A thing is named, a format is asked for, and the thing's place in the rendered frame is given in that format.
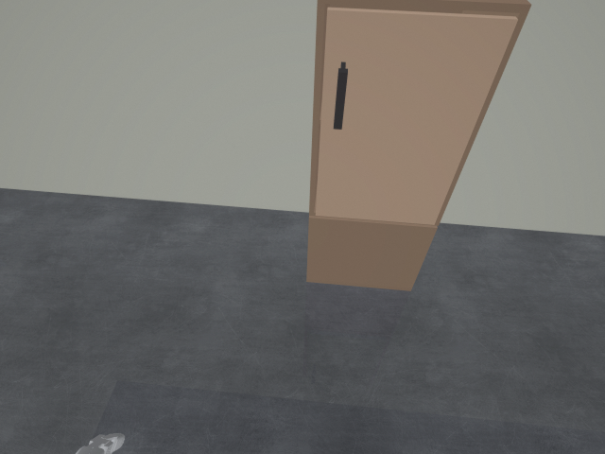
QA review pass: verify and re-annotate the left robot hand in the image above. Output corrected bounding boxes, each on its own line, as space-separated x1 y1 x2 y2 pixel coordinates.
76 433 125 454

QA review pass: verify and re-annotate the handle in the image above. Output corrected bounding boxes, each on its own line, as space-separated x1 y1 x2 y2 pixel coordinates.
334 62 348 130

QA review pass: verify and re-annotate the cupboard door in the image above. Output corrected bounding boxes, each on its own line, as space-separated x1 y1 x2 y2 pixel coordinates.
316 8 518 225

